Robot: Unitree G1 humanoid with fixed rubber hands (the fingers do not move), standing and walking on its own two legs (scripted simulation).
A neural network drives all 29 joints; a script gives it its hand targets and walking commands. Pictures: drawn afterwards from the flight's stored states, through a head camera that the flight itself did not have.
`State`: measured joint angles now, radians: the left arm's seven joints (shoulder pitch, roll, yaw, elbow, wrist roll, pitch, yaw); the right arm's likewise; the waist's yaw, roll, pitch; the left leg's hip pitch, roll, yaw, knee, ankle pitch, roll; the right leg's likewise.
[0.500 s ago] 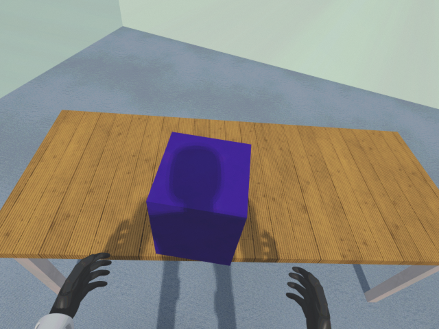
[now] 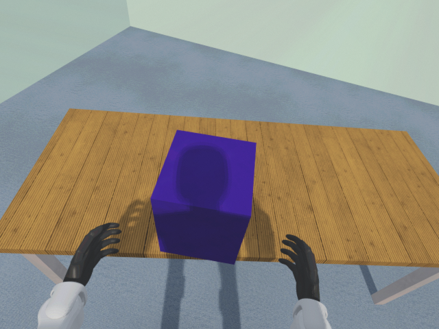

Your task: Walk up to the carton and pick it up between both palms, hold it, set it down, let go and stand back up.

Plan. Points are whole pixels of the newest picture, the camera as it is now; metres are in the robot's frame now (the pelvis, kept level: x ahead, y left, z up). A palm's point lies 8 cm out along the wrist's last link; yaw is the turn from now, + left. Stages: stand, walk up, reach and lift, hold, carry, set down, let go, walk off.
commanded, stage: reach and lift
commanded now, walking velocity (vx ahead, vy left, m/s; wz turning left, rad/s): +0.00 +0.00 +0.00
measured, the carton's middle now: (206, 199) +0.43 +0.04 -0.09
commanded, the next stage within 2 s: none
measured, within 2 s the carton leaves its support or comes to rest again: neither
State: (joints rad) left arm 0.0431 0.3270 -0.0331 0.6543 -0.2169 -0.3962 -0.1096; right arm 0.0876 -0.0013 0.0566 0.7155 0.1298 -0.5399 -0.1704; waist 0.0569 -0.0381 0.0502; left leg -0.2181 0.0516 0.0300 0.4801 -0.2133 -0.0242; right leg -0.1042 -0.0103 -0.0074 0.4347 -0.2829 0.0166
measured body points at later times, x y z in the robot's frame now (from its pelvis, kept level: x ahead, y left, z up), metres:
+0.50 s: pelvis +0.01 +0.00 +0.00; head +0.02 +0.02 +0.45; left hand +0.31 +0.24 +0.00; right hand +0.30 -0.17 +0.00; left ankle +0.03 +0.13 -0.74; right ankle -0.03 -0.13 -0.74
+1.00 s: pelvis -0.01 +0.01 -0.01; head +0.02 +0.04 +0.44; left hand +0.40 +0.23 +0.04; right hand +0.38 -0.17 +0.05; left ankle +0.03 +0.13 -0.74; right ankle -0.03 -0.13 -0.74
